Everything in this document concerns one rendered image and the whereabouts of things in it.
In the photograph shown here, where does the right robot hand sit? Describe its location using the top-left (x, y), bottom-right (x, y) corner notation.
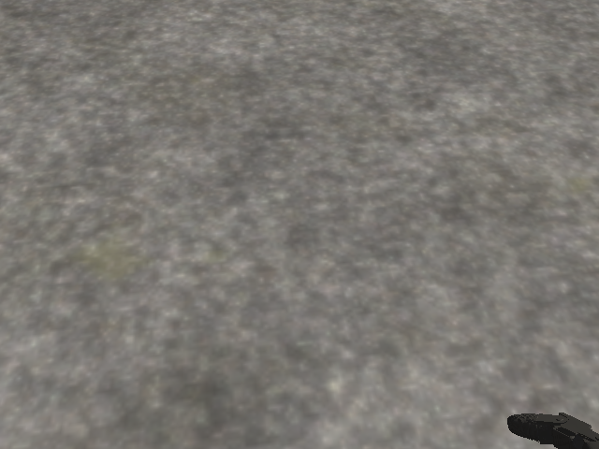
top-left (507, 413), bottom-right (599, 449)

